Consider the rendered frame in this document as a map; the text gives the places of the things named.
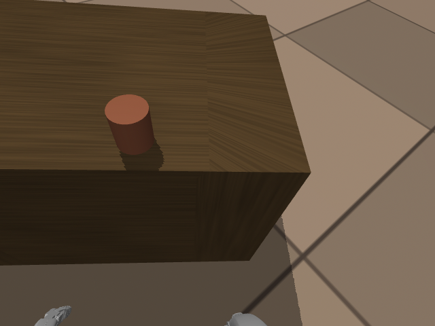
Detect can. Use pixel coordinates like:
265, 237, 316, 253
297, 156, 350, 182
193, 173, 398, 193
105, 94, 154, 155

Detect left robot hand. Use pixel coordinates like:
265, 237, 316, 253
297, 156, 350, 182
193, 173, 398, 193
34, 306, 71, 326

